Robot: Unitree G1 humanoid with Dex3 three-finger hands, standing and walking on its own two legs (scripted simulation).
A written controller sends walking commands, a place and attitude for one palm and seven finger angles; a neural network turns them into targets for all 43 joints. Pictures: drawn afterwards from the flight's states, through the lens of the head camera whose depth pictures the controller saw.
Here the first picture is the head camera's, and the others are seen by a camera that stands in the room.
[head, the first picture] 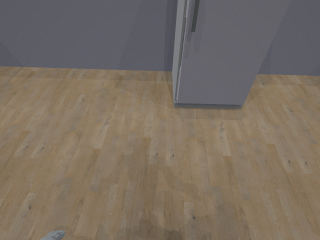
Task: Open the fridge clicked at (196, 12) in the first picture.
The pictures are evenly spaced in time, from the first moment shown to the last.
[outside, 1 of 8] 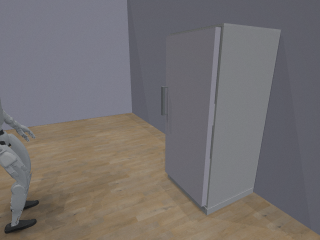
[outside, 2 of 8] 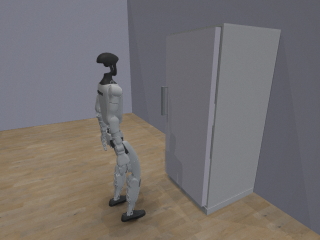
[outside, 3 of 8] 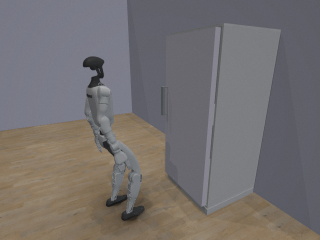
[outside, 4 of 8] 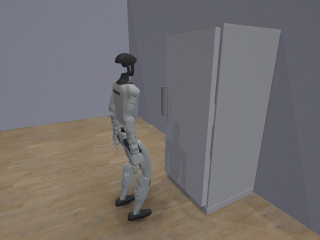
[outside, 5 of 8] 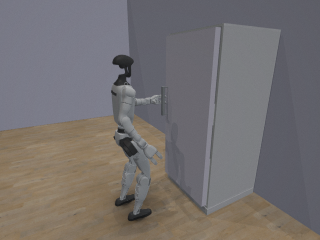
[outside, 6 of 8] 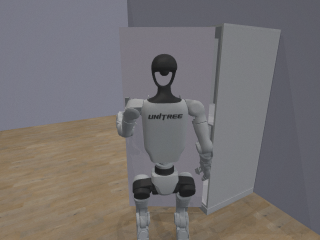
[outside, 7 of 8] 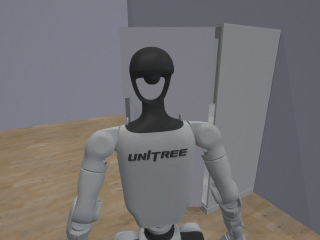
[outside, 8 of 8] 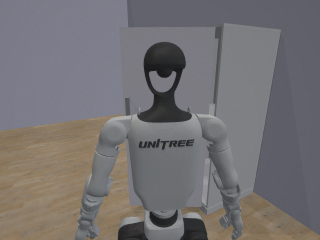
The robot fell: no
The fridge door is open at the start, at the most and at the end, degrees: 0 66 59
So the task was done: yes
